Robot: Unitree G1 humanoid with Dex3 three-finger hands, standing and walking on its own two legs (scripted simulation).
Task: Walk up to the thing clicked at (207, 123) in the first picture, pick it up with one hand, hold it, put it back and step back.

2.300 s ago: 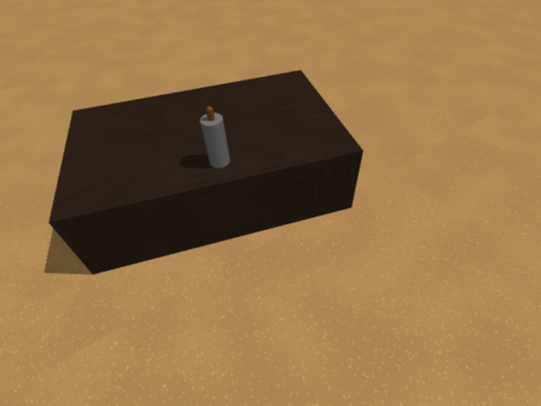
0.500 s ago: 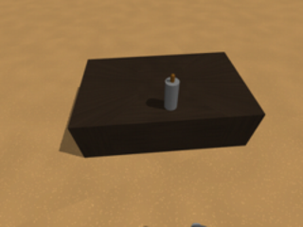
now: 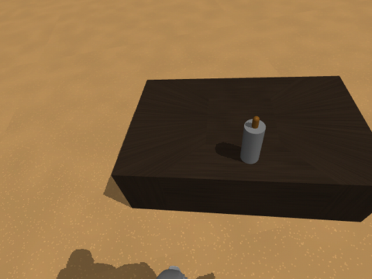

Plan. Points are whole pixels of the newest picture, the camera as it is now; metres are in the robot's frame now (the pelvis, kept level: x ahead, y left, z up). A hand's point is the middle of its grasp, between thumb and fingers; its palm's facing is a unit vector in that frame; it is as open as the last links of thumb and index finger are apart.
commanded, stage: walk up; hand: right
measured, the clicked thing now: (252, 138) +0.73 -0.17 -0.28
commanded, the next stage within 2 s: none
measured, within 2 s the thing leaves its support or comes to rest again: neither
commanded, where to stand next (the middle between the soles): +0.30 +0.06 m, yaw -2 degrees
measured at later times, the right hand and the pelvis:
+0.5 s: hand (296, 256) +0.23 -0.19 -0.13, palm faces -0.04 +0.93 -0.36, open 7.4 cm; pelvis +0.16 +0.07 +0.00, yaw +1 degrees
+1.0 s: hand (287, 244) +0.26 -0.18 -0.16, palm faces -0.03 +0.91 -0.40, open 7.4 cm; pelvis +0.20 +0.09 -0.01, yaw +0 degrees
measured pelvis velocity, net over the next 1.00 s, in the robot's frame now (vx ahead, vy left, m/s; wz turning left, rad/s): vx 0.20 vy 0.09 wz -0.01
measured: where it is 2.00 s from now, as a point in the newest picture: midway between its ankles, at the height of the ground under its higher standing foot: outside the picture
